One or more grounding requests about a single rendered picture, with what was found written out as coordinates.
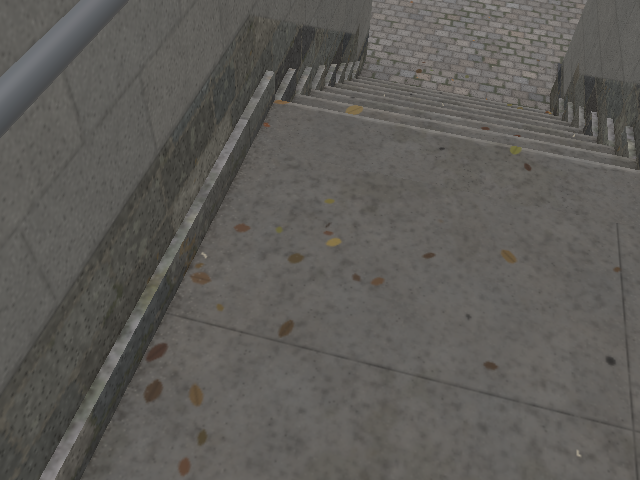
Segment stairs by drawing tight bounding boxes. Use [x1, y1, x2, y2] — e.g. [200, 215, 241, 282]
[292, 76, 637, 170]

